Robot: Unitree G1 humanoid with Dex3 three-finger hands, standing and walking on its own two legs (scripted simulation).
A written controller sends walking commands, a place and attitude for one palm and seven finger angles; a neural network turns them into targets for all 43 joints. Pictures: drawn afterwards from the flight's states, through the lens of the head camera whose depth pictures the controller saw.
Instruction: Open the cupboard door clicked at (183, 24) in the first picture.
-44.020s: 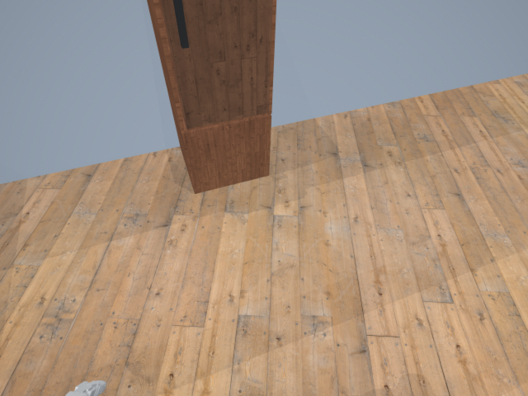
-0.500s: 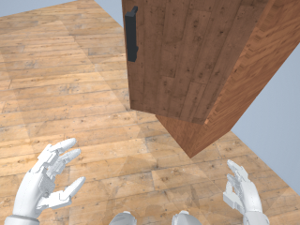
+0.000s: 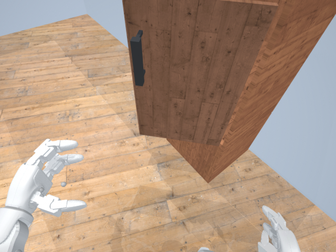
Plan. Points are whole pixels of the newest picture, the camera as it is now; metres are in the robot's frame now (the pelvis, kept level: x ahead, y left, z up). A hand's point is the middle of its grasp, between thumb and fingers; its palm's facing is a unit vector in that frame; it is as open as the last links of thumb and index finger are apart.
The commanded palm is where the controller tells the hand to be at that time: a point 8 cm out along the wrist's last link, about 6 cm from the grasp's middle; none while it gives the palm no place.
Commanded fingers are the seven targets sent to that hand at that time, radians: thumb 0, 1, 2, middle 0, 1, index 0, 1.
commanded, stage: raise the hand with hooked fingers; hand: left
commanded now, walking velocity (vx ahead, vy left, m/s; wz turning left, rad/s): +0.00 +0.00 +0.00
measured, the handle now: (139, 59) +0.60 +0.13 +0.12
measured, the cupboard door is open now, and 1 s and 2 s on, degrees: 42 42 42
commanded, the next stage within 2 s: move the hooked fingers beside the handle in 1.02 s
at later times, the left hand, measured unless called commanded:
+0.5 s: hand (38, 141) +0.29 +0.28 +0.14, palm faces -0.04 -1.00 -0.05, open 13.9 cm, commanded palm +0.27 +0.32 +0.14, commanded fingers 0.00 -0.50 0.30 -0.30 -1.20 -0.30 -1.20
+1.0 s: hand (45, 137) +0.30 +0.26 +0.14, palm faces -0.05 -1.00 -0.04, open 14.0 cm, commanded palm +0.27 +0.31 +0.14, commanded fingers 0.00 -0.50 0.30 -0.30 -1.20 -0.30 -1.20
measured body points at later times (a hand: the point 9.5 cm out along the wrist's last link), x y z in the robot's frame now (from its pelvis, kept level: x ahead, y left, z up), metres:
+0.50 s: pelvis +0.01 +0.00 +0.02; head +0.03 +0.00 +0.47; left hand +0.29 +0.33 +0.14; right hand +0.17 -0.23 -0.05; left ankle -0.03 +0.10 -0.70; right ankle +0.04 -0.12 -0.70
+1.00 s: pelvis +0.01 -0.01 +0.03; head +0.03 -0.01 +0.48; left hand +0.30 +0.32 +0.15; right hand +0.17 -0.25 -0.05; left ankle -0.03 +0.10 -0.70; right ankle +0.04 -0.12 -0.70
